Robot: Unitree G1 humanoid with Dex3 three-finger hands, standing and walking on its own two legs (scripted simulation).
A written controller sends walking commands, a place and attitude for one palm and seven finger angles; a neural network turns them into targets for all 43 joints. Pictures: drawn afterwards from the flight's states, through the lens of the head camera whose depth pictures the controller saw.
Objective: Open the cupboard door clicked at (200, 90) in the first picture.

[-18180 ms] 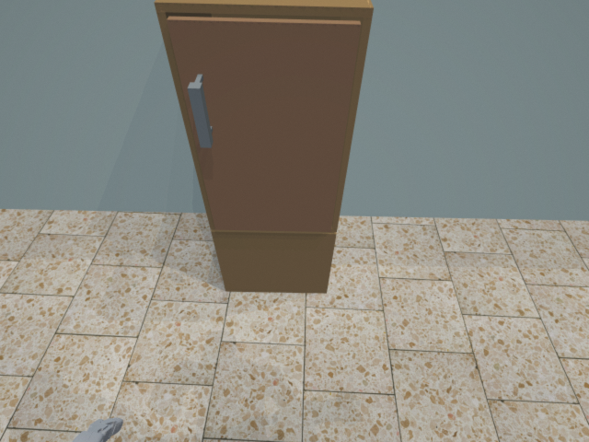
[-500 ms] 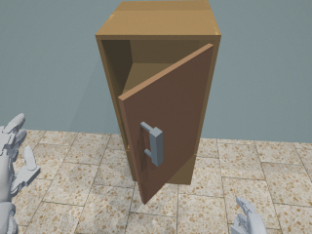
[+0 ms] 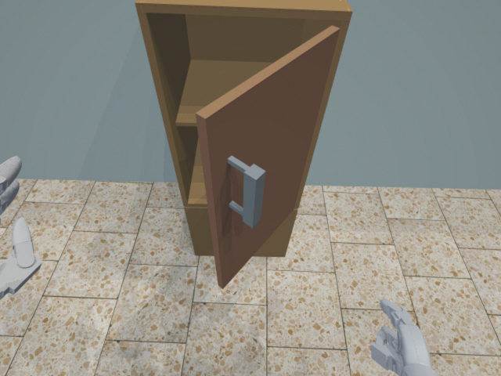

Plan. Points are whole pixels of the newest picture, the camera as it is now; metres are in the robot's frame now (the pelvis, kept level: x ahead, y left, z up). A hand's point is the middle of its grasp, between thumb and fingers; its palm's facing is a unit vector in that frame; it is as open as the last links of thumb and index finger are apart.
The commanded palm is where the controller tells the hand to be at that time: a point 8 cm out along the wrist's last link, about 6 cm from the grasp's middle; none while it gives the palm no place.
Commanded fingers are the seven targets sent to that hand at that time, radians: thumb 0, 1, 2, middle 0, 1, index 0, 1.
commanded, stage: step back with the hand held close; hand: left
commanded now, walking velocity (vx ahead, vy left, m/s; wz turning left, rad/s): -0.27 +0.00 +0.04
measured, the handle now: (243, 192) +0.40 +0.04 +0.06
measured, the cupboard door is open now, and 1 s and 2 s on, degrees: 51 51 51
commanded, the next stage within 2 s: stop stepping back and stand still in 0.42 s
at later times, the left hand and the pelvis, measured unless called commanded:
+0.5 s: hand out of the picture +0.07 +0.29 +0.17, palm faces +0.51 -0.75 -0.42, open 7.4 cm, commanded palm -0.01 +0.32 +0.18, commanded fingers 0.00 0.90 0.90 -0.20 -0.30 -0.20 -0.30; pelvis -0.13 +0.01 -0.01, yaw +4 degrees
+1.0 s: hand out of the picture -0.02 +0.27 +0.16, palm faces +0.51 -0.77 -0.38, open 7.4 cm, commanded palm -0.08 +0.30 +0.18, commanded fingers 0.00 0.90 0.90 -0.20 -0.30 -0.20 -0.30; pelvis -0.21 -0.01 -0.01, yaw +1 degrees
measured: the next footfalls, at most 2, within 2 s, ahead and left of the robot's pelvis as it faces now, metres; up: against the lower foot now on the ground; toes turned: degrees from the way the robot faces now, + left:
left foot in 0.42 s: -0.01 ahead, +0.11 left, +0.00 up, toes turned +4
right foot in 0.74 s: -0.25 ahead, -0.10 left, +0.00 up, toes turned +1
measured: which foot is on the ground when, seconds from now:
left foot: down 0.00-0.28, up 0.30-0.40, down 0.42-0.74, up 0.76-0.92, down 0.94-1.00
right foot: down 0.00-0.42, up 0.44-0.72, down 0.74-1.00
